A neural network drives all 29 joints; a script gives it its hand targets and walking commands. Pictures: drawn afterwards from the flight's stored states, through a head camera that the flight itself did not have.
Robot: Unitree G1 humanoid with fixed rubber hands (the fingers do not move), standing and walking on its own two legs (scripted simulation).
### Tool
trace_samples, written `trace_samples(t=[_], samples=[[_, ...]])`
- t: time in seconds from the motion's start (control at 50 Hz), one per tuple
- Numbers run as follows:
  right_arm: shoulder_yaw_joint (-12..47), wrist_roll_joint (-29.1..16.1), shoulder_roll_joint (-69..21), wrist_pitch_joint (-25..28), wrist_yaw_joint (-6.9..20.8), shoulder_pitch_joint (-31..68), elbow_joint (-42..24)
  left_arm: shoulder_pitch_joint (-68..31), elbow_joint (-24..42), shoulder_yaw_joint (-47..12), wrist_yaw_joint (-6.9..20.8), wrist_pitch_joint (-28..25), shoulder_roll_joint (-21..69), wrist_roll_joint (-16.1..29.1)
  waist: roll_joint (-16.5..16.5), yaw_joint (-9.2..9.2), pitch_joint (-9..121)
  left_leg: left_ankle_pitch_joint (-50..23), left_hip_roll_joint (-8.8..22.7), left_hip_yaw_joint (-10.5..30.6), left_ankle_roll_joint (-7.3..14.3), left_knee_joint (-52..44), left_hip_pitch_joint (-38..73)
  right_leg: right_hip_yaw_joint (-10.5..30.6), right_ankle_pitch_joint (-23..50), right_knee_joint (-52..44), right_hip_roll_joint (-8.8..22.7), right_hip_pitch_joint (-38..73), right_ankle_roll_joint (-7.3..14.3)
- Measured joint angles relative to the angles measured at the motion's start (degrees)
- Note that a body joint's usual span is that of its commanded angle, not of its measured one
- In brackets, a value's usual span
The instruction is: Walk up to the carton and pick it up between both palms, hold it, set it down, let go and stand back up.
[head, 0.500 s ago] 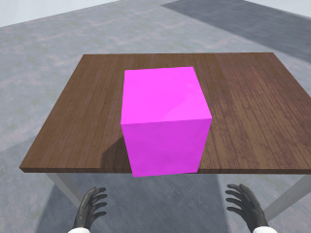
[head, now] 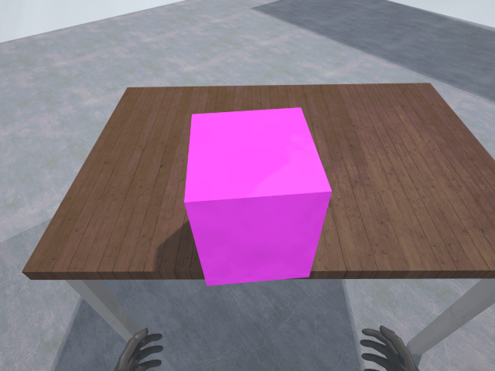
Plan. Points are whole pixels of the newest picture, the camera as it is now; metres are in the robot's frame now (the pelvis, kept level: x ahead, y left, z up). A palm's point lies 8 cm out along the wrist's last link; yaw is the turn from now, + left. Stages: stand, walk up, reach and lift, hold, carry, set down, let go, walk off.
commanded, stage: set down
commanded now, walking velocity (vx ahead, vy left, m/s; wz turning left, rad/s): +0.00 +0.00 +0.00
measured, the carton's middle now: (252, 198) +0.43 +0.04 +0.04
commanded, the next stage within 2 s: let go in 1.18 s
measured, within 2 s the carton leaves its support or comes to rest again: neither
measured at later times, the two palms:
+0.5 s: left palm out of the picture +0.13 +0.22 -0.08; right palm out of the picture +0.13 -0.20 -0.08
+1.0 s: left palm out of the picture +0.14 +0.23 -0.11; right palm out of the picture +0.14 -0.19 -0.11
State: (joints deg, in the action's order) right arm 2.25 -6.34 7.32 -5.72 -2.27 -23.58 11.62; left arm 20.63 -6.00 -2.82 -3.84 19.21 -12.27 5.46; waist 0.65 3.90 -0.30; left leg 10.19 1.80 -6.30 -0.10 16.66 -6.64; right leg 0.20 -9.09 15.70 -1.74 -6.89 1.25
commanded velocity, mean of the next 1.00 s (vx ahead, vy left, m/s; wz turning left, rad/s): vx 0.00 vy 0.00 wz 0.00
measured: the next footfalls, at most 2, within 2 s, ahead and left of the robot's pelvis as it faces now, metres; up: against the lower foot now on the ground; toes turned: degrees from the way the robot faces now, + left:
none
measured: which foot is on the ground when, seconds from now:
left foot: down 0.00-1.00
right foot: down 0.00-1.00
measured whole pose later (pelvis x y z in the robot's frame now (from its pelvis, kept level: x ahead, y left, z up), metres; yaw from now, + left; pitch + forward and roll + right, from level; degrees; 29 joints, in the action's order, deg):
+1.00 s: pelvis -0.02 +0.01 -0.01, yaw +0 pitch +2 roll +0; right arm -3.0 -0.5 6.4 -13.6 1.3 -3.4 39.1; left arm 2.5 -26.0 1.2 -1.3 35.8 -9.3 -2.2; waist 1.4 1.3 -2.9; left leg 12.7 1.6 -6.3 0.9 25.1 -14.9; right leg 0.2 -11.6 24.4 -1.1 -15.2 0.7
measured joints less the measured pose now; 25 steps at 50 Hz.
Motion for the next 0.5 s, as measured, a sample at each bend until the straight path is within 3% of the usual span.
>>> trace_samples(t=[0.5], samples=[[-2.33,2.34,-0.37,-5.20,1.82,5.82,10.68,-5.67,-7.40,0.91,0.82,9.07,1.26,-3.46,0.53,-0.47,-0.82,0.09,-0.10,-0.76,0.38,1.24,-2.05,0.75,-0.16,1.96,0.14,-2.65,-0.17]])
